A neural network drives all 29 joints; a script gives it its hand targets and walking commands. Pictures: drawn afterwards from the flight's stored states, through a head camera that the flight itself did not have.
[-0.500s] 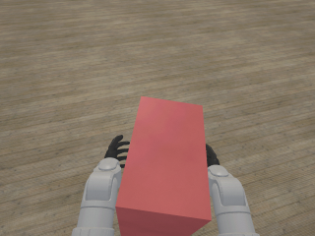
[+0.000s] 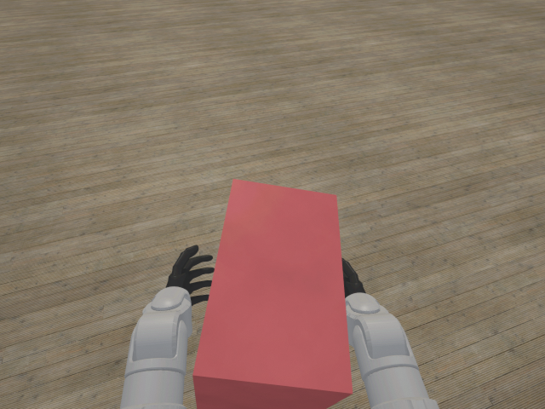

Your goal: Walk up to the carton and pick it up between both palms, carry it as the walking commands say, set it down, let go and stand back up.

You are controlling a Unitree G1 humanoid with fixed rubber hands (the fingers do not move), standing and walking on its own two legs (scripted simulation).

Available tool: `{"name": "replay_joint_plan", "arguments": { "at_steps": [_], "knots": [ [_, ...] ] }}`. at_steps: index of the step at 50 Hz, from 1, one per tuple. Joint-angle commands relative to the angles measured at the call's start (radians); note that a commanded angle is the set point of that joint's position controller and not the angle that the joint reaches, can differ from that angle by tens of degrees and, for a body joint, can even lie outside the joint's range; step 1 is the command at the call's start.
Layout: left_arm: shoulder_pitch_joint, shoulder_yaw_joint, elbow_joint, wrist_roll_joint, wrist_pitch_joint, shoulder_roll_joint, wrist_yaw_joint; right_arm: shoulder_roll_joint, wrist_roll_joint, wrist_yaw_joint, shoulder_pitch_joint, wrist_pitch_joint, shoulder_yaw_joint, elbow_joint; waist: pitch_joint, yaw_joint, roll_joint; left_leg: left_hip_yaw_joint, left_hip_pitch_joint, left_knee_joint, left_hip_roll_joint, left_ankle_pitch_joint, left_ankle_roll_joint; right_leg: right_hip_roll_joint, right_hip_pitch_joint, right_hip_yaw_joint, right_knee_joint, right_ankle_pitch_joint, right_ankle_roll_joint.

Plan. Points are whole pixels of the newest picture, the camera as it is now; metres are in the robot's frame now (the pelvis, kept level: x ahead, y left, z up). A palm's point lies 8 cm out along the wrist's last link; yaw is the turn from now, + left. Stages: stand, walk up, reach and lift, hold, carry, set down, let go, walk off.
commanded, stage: hold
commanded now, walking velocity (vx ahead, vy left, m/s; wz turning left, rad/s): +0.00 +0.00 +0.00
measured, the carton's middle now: (265, 309) +0.28 +0.04 -0.03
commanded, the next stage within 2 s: set down in 0.38 s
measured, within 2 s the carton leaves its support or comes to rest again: neither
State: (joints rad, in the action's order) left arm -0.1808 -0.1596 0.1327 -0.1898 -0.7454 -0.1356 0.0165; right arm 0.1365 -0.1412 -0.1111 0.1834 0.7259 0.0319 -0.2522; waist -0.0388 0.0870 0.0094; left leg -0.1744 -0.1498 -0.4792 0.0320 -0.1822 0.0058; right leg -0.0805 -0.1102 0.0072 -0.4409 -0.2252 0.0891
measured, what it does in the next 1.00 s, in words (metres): shifts its weight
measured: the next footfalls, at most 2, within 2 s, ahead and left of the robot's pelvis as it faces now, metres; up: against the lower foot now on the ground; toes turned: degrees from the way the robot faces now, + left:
none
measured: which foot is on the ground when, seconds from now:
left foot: down 0.00-1.00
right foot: down 0.00-1.00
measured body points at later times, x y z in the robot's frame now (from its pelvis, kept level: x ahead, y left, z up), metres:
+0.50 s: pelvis -0.04 +0.08 -0.01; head -0.07 +0.09 +0.44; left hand +0.29 +0.20 +0.03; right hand +0.28 -0.06 +0.00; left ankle +0.03 +0.17 -0.74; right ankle +0.02 -0.06 -0.74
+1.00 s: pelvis -0.05 +0.02 -0.03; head +0.03 +0.02 +0.41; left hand +0.29 +0.18 -0.06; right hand +0.31 -0.08 -0.08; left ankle +0.03 +0.16 -0.74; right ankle +0.02 -0.06 -0.74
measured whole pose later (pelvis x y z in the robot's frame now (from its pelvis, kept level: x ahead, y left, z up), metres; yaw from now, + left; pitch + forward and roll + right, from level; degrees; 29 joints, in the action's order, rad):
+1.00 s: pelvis -0.05 +0.02 -0.03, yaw -3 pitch +5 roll +1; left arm -0.49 -0.45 0.54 -0.29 -0.37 -0.23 -0.06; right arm 0.12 -0.25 -0.06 0.55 0.38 0.28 -0.73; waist -0.08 0.11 0.03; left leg -0.11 -0.56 -0.71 0.05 -0.25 0.04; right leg -0.08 -0.58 0.05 -0.76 -0.27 0.06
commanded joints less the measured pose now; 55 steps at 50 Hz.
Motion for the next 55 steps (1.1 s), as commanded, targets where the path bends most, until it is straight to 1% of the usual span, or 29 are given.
{"name": "replay_joint_plan", "arguments": {
  "at_steps": [1, 3, 5, 6, 8, 9, 10, 11, 13, 18, 19, 20, 22, 25, 28, 29, 31, 32, 33, 34, 35, 38, 41, 46, 49, 51, 52, 53, 55],
  "knots": [
    [-0.534, 0.463, -0.069, 0.188, 0.050, -0.856, 0.227, 1.071, 0.204, 0.216, 0.655, -0.093, -0.495, 0.146, 0.252, -0.017, 0.092, 0.093, 0.222, -0.040, 0.123, 0.139, 0.018, 0.159, -0.091, 0.238, 0.250, -0.050, -0.058],
    [-0.585, 0.451, -0.040, 0.188, 0.040, -0.912, 0.221, 1.080, 0.210, 0.229, 0.734, -0.096, -0.487, 0.141, 0.283, -0.018, 0.075, 0.076, 0.235, 0.013, 0.099, 0.120, 0.017, 0.123, -0.069, 0.204, 0.222, -0.007, -0.068],
    [-0.585, 0.455, 0.004, 0.170, 0.021, -0.966, 0.207, 1.068, 0.202, 0.250, 0.735, -0.089, -0.459, 0.122, 0.279, -0.030, 0.003, 0.061, 0.239, 0.063, 0.080, 0.136, 0.021, 0.079, -0.010, 0.158, 0.190, 0.093, -0.069],
    [-0.566, 0.410, 0.041, 0.141, 0.012, -0.948, 0.203, 1.070, 0.198, 0.260, 0.748, -0.083, -0.455, 0.078, 0.247, 0.000, 0.025, 0.067, 0.206, 0.071, 0.083, 0.110, 0.018, 0.087, 0.011, 0.168, 0.208, 0.063, -0.075],
    [-0.594, 0.437, 0.058, 0.139, -0.001, -0.983, 0.183, 1.032, 0.191, 0.283, 0.788, -0.085, -0.423, 0.052, 0.247, -0.015, -0.066, 0.043, 0.180, 0.111, 0.064, 0.063, 0.031, 0.057, 0.057, 0.143, 0.170, 0.056, -0.065],
    [-0.615, 0.456, 0.053, 0.148, 0.001, -1.013, 0.174, 1.005, 0.171, 0.293, 0.770, -0.086, -0.394, 0.028, 0.273, -0.041, -0.055, 0.023, 0.211, 0.131, 0.043, 0.095, 0.040, 0.035, 0.062, 0.125, 0.148, 0.099, -0.059],
    [-0.627, 0.458, 0.056, 0.149, -0.006, -1.032, 0.166, 0.982, 0.179, 0.307, 0.805, -0.090, -0.395, 0.042, 0.272, -0.033, -0.079, 0.016, 0.216, 0.142, 0.033, 0.069, 0.051, 0.027, 0.059, 0.116, 0.144, 0.084, -0.048],
    [-0.632, 0.490, 0.069, 0.159, -0.009, -1.067, 0.157, 0.956, 0.166, 0.314, 0.794, -0.095, -0.372, 0.029, 0.294, -0.067, -0.119, -0.004, 0.235, 0.155, 0.019, 0.058, 0.063, 0.020, 0.060, 0.110, 0.135, 0.103, -0.041],
    [-0.657, 0.517, 0.055, 0.174, -0.009, -1.111, 0.140, 0.932, 0.182, 0.334, 0.846, -0.107, -0.373, 0.061, 0.304, -0.073, -0.149, -0.026, 0.235, 0.167, -0.005, 0.078, 0.079, 0.010, 0.067, 0.105, 0.114, 0.144, -0.034],
    [-0.704, 0.526, 0.104, 0.191, 0.000, -1.209, 0.106, 0.864, 0.196, 0.375, 0.939, -0.122, -0.334, 0.068, 0.352, -0.101, -0.163, -0.096, 0.235, 0.201, -0.063, 0.054, 0.097, -0.015, 0.068, 0.074, 0.071, 0.117, -0.047],
    [-0.697, 0.520, 0.118, 0.186, 0.006, -1.216, 0.104, 0.849, 0.208, 0.378, 1.002, -0.129, -0.343, 0.099, 0.371, -0.098, -0.139, -0.096, 0.232, 0.191, -0.062, 0.058, 0.095, -0.011, 0.072, 0.078, 0.074, 0.120, -0.053],
    [-0.506, 0.408, 0.304, 0.135, 0.025, -1.309, 0.072, 0.882, 0.140, 0.401, 1.062, -0.151, -0.346, 0.064, 0.284, 0.054, -0.101, 0.016, 0.054, 0.205, -0.018, -0.086, 0.034, -0.025, 0.123, 0.052, 0.005, 0.041, -0.027],
    [-0.572, 0.367, 0.360, 0.132, 0.067, -1.346, 0.057, 0.858, 0.128, 0.424, 1.081, -0.188, -0.300, -0.010, 0.247, 0.060, -0.136, -0.037, 0.008, 0.249, -0.053, -0.264, 0.026, -0.028, 0.091, 0.047, -0.067, -0.016, -0.038],
    [-0.713, 0.287, 0.405, 0.122, 0.134, -1.336, 0.035, 0.862, 0.097, 0.442, 1.122, -0.238, -0.238, -0.159, 0.249, 0.075, -0.091, -0.075, -0.011, 0.237, -0.061, -0.360, 0.012, -0.019, 0.034, 0.061, -0.119, -0.033, -0.039],
    [-0.867, 0.271, 0.437, 0.129, 0.179, -1.335, 0.041, 0.888, 0.040, 0.424, 1.155, -0.285, -0.165, -0.251, 0.321, -0.002, -0.035, -0.066, 0.038, 0.184, -0.048, -0.356, 0.024, -0.010, -0.006, 0.085, -0.111, -0.040, -0.019],
    [-0.846, 0.246, 0.466, 0.110, 0.186, -1.320, 0.049, 0.910, 0.027, 0.410, 1.165, -0.293, -0.166, -0.287, 0.333, 0.009, -0.025, -0.022, 0.048, 0.164, -0.022, -0.300, 0.019, -0.004, -0.006, 0.077, -0.084, -0.046, -0.021],
    [-0.896, 0.261, 0.471, 0.111, 0.218, -1.316, 0.059, 0.920, 0.007, 0.394, 1.161, -0.320, -0.144, -0.307, 0.379, -0.032, -0.001, -0.012, 0.050, 0.128, -0.013, -0.245, 0.027, -0.006, -0.032, 0.083, -0.086, -0.034, -0.018],
    [-0.875, 0.254, 0.481, 0.102, 0.231, -1.304, 0.057, 0.916, 0.009, 0.390, 1.162, -0.335, -0.150, -0.314, 0.385, -0.010, -0.020, -0.009, 0.049, 0.117, -0.013, -0.190, 0.029, -0.003, -0.056, 0.086, -0.096, -0.018, -0.013],
    [-0.893, 0.248, 0.495, 0.086, 0.244, -1.290, 0.059, 0.923, -0.014, 0.379, 1.153, -0.342, -0.121, -0.338, 0.373, -0.028, 0.001, 0.006, 0.033, 0.105, -0.006, -0.187, 0.027, -0.003, -0.073, 0.083, -0.089, -0.025, -0.012],
    [-0.889, 0.232, 0.507, 0.079, 0.256, -1.266, 0.060, 0.928, -0.008, 0.373, 1.144, -0.351, -0.122, -0.361, 0.383, -0.006, -0.018, 0.019, 0.002, 0.089, -0.004, -0.172, 0.026, 0.002, -0.067, 0.087, -0.095, -0.034, -0.011],
    [-0.842, 0.205, 0.527, 0.061, 0.269, -1.249, 0.065, 0.941, -0.004, 0.365, 1.167, -0.360, -0.139, -0.342, 0.398, 0.023, 0.002, 0.034, 0.012, 0.069, 0.008, -0.135, 0.021, 0.007, -0.092, 0.092, -0.091, -0.042, -0.010],
    [-0.886, 0.167, 0.509, 0.039, 0.316, -1.173, 0.076, 1.001, 0.003, 0.337, 1.152, -0.383, -0.157, -0.396, 0.438, 0.046, 0.040, 0.078, -0.037, -0.018, 0.041, -0.058, -0.001, 0.015, -0.147, 0.109, -0.089, -0.077, -0.006],
    [-0.920, 0.150, 0.499, 0.014, 0.346, -1.120, 0.108, 1.052, -0.008, 0.293, 1.135, -0.403, -0.141, -0.396, 0.470, 0.026, 0.071, 0.098, -0.115, -0.083, 0.068, -0.029, -0.022, 0.019, -0.184, 0.117, -0.098, -0.063, -0.024],
    [-0.905, 0.191, 0.450, 0.006, 0.394, -1.066, 0.144, 1.113, 0.016, 0.251, 1.099, -0.432, -0.222, -0.372, 0.591, 0.080, 0.057, 0.120, -0.220, -0.152, 0.092, 0.024, -0.027, 0.020, -0.151, 0.139, -0.144, 0.020, -0.053],
    [-0.936, 0.250, 0.409, 0.031, 0.418, -1.034, 0.164, 1.137, 0.032, 0.226, 1.058, -0.451, -0.255, -0.357, 0.659, 0.062, 0.062, 0.125, -0.270, -0.191, 0.104, 0.047, -0.028, 0.019, -0.142, 0.147, -0.173, 0.082, -0.070],
    [-0.891, 0.241, 0.426, 0.018, 0.432, -1.024, 0.174, 1.140, 0.033, 0.208, 1.067, -0.467, -0.299, -0.328, 0.712, 0.084, 0.057, 0.134, -0.351, -0.224, 0.114, 0.058, -0.025, 0.024, -0.101, 0.170, -0.196, 0.128, -0.074],
    [-0.945, 0.275, 0.381, 0.040, 0.448, -1.011, 0.180, 1.144, 0.050, 0.198, 1.069, -0.477, -0.317, -0.332, 0.757, 0.066, 0.071, 0.136, -0.361, -0.246, 0.114, 0.058, -0.024, 0.027, -0.106, 0.176, -0.205, 0.128, -0.080],
    [-0.934, 0.274, 0.393, 0.036, 0.460, -0.999, 0.183, 1.150, 0.053, 0.188, 1.077, -0.493, -0.333, -0.326, 0.764, 0.083, 0.053, 0.142, -0.422, -0.262, 0.118, 0.054, -0.021, 0.032, -0.096, 0.194, -0.216, 0.146, -0.084],
    [-0.946, 0.287, 0.373, 0.045, 0.477, -0.974, 0.190, 1.148, 0.054, 0.170, 1.043, -0.504, -0.334, -0.342, 0.800, 0.060, 0.045, 0.149, -0.471, -0.297, 0.116, 0.048, -0.018, 0.028, -0.095, 0.201, -0.237, 0.153, -0.088]
  ]
}}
